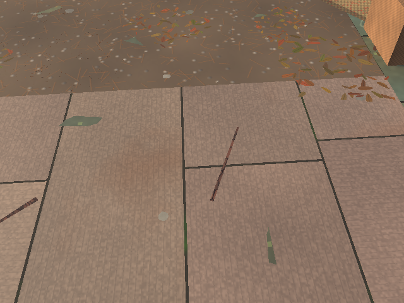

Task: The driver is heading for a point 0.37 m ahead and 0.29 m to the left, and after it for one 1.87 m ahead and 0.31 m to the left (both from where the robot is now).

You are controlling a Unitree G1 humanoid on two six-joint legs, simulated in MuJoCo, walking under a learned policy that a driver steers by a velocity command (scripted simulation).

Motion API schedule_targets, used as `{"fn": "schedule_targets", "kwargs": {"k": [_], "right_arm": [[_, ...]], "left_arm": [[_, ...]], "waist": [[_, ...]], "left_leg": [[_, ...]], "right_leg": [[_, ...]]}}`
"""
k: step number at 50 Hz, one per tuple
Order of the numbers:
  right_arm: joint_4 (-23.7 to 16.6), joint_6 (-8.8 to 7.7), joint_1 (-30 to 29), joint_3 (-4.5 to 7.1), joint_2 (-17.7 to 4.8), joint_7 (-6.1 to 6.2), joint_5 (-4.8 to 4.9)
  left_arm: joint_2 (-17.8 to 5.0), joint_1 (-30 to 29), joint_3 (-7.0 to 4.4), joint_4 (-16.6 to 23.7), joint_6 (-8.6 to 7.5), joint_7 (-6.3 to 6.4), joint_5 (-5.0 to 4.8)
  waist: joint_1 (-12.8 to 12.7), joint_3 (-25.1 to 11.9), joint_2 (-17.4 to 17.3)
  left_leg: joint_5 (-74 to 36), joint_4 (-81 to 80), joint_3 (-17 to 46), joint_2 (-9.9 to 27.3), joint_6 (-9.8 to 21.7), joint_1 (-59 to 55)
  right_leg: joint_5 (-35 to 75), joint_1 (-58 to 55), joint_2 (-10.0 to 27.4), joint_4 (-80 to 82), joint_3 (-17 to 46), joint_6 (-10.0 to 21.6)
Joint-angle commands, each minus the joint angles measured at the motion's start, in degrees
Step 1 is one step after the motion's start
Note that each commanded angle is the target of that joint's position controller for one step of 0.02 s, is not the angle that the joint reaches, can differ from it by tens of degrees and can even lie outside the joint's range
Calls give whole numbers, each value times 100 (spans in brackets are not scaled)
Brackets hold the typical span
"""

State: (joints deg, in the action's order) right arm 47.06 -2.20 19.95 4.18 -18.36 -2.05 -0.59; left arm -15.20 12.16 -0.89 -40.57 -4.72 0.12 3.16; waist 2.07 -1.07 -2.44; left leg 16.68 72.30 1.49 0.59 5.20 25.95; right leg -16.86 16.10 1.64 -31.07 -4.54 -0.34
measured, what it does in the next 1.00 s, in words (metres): walks ahead, turning left: left foot, then right foot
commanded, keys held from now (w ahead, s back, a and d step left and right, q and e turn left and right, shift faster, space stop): w+q+shift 0.36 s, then q+shift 0.20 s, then e+shift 0.44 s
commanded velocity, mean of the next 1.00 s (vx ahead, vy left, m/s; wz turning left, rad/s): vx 0.58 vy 0.00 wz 0.47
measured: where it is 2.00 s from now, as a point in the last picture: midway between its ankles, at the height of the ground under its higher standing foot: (171, 237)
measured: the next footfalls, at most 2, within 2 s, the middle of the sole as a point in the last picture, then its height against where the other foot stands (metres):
left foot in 0.28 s outside the picture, level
right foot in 0.66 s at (167, 215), level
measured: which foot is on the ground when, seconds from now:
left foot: up 0.00-0.26, down 0.28-0.66, up 0.68-1.00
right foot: down 0.00-0.28, up 0.30-0.64, down 0.66-1.00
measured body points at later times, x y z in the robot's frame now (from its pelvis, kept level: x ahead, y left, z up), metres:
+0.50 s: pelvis +0.44 +0.08 +0.00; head +0.49 +0.09 +0.44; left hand +0.52 +0.37 -0.08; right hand +0.59 -0.18 -0.13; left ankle +0.41 +0.07 -0.73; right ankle +0.60 -0.06 -0.65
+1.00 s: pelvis +0.68 +0.13 +0.00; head +0.72 +0.15 +0.44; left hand +0.63 +0.43 -0.11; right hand +0.98 +0.02 -0.09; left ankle +0.67 +0.30 -0.71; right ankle +0.82 +0.13 -0.73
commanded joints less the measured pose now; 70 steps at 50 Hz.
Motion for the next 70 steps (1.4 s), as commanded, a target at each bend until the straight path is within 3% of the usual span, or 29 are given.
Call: {"fn": "schedule_targets", "kwargs": {"k": [1, 5, 9, 11, 13, 14, 15, 16, 17, 19, 21, 24, 25, 26, 28, 30, 32, 33, 34, 35, 37, 39, 44, 54, 55, 57, 59, 61, 70], "right_arm": [[-657, 135, -548, -62, 77, -152, -103], [-1075, 197, -1432, -168, 136, -278, -102], [-1399, 167, -2202, -300, 13, -415, -103], [-1193, 164, -1699, -260, -160, -380, -58], [-729, 105, 158, -65, -615, -244, -113], [-306, 106, 1210, 133, -949, -88, -104], [-251, 164, 818, 247, -1314, 74, -15], [-576, 277, 412, 410, -2033, 107, -141], [-708, 303, 480, 421, -1793, 143, -83], [-587, 194, 27, 295, -1249, 205, -47], [-611, 18, -278, 167, -976, 253, 30], [-567, -114, -328, 163, -976, 186, 59], [-863, -205, -648, 105, -554, 267, 406], [-821, -164, -718, 156, -751, 345, 457], [-595, 34, -194, 273, -967, 480, 376], [-339, 115, 320, 191, -645, 557, 249], [-363, 114, 185, 147, -430, 588, 181], [-454, 91, -112, 98, -300, 555, 112], [-587, 91, 96, -54, 189, 486, -57], [-332, 80, 1736, -138, 264, 336, 135], [-428, 220, 684, 1, -636, 247, 105], [-916, 299, -630, 56, -697, 354, -80], [-996, 225, -717, -83, -89, 475, -45], [-972, 68, -1256, 74, -333, 327, 155], [-923, 57, -1107, 135, -472, 346, 135], [-1034, 93, -1427, 197, -861, 347, -247], [-1311, 85, -2125, 52, -249, 443, -181], [-1349, 141, -2205, -7, -174, 520, -29], [-1125, 300, -1396, 227, -815, 448, -56]], "left_arm": [[-419, 721, -179, -94, -185, -11, -152], [-268, 815, -152, -408, -285, -18, -194], [-774, 872, -240, -541, -289, 50, -161], [-1185, 1099, -319, -503, -221, 146, -162], [-1581, 692, -437, -363, -25, 198, -94], [-1453, 634, -424, -337, 37, 143, -43], [-640, 646, -225, -259, 24, -1, 57], [-674, 955, -174, 436, -69, 3, -119], [-1010, 385, -172, 559, -211, 17, -79], [-1005, 201, -124, 471, -267, 36, -60], [-911, 415, -98, 405, -25, 40, 71], [-620, -17, -37, 666, 188, 31, 19], [-514, -920, -90, 1049, -130, 129, -215], [-353, -1204, -35, 1156, -254, 148, -230], [-257, -1410, -66, 1214, -349, 110, -268], [-394, -1215, -174, 1151, -347, 48, -352], [-584, -536, -303, 989, -319, 45, -254], [-676, 231, -366, 753, -349, 20, -203], [-858, 993, -342, 479, -380, -24, -94], [-739, 1065, -256, 293, -378, -125, 24], [-706, -113, -346, 719, -190, -143, -294], [-792, -594, -314, 871, 20, -87, -344], [-901, -402, -460, 789, 236, -24, -331], [-1071, -117, -726, 953, 729, 246, -484], [-966, 0, -698, 950, 739, 237, -524], [-895, 266, -701, 1068, 678, 192, -584], [-1382, 492, -835, 816, 675, 131, -486], [-1084, 740, -736, 691, 762, 135, -419], [-657, -284, -401, 1380, 731, -71, -454]], "waist": [[-287, 382, 925], [-182, 496, 658], [-100, 837, 399], [166, 317, 643], [1207, -540, 887], [1515, -1046, 524], [882, -562, -640], [353, -1492, -1451], [615, -1431, -310], [-13, 115, 703], [-495, 532, 933], [-573, 471, 785], [-336, 455, 933], [-293, 327, 851], [48, -162, 396], [152, -370, -87], [-270, -634, -484], [-773, -895, -538], [-830, -1585, 698], [-126, -2625, 1804], [-288, -1722, 737], [-219, -504, -81], [-3, -514, 705], [-135, -346, 1254], [-89, -451, 1019], [-394, -515, -1191], [-581, -154, -615], [-544, -35, -352], [67, -213, -579]], "left_leg": [[-280, 117, 219, 614, -51, 2137], [-1124, -475, -245, 436, 2, 2216], [-1744, -2628, -1178, 39, 337, 874], [-1461, -2686, -1451, -478, 511, 49], [-1055, -2955, -1016, -649, 847, -1926], [-915, -3242, -578, -671, 975, -3536], [-576, -3201, 504, 76, 1138, -4047], [-195, -4373, 3652, 1180, 2231, -5399], [606, -5395, 4352, 1320, 2149, -5125], [-491, -5837, 3624, 1067, 1734, -3142], [-3403, -5634, 2601, 703, 1648, -1733], [-5533, -5416, 1584, 15, 1302, -686], [-4648, -5428, 1848, -190, 1168, -361], [-4235, -5291, 1685, -413, 956, -283], [-3449, -5001, 1718, -705, 328, -460], [-2802, -4569, 1733, -592, 75, -867], [-3267, -3590, 1619, -513, -127, -1437], [-3283, -2563, 1328, -590, -327, -1459], [770, -174, 1039, -1054, -638, -500], [2556, 1188, 1659, -1324, -744, 353], [1395, 1474, 953, -454, -865, 991], [796, 847, 650, -444, -857, 1017], [848, -1779, 490, -524, -805, 1], [-379, -4712, 770, -541, -544, -1437], [-527, -5217, 918, -110, -338, -2036], [-335, -5799, 2946, 1847, 790, -2157], [-626, -5685, 2013, 1545, 614, -1492], [-1017, -5571, 1356, 1243, 516, -1433], [-2327, -5408, 39, 1537, 796, -2211]], "right_leg": [[661, -1416, 1501, 1904, 1430, 493], [2716, -1400, 1023, 2136, -186, 298], [4724, -1187, 917, 2304, -1069, 165], [7762, -1722, 1067, 1226, -1176, 65], [8058, -1402, 1384, -1198, -924, 163], [6024, -477, 1082, -3081, -884, 149], [-595, 1322, 74, -5279, -729, 72], [-1363, 3197, -422, -6736, 193, -128], [-687, 3579, -118, -6414, 896, -57], [-238, 3151, 297, -5247, 860, -94], [-529, 2269, 499, -4593, 856, -352], [-208, 1419, 384, -3073, 475, -515], [173, 1401, 26, -2298, 756, -571], [799, 1072, -223, -1321, 673, -547], [2317, 178, -858, 126, 419, -470], [3497, -306, -830, 415, 519, -390], [3961, -833, -733, 662, 543, -224], [4406, -1523, -484, 837, 517, -69], [6804, -3053, 851, 119, 1742, 560], [6821, -4147, 2319, 6, 4433, 1955], [2896, -2890, 1718, 797, 4542, 1970], [1211, -915, 1014, 1386, 3986, 1538], [1843, 32, 200, 1513, 3187, 1180], [-1211, 287, -116, 1599, 4082, 632], [-1688, 601, -375, 1163, 3851, 421], [-1762, 1856, -1245, -1751, 1889, -22], [-911, 1892, -715, -3076, 1512, -303], [-489, 2093, -556, -4137, 1220, -461], [-260, 1848, 367, -2340, 350, -662]]}}
Keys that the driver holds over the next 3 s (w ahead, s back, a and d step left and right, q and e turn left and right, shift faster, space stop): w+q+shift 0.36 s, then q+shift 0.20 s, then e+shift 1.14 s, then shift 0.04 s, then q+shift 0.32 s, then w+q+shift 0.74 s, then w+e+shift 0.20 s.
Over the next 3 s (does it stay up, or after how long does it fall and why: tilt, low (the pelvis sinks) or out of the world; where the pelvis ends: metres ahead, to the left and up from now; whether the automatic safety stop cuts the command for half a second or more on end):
stays up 1.22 0.32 -0.01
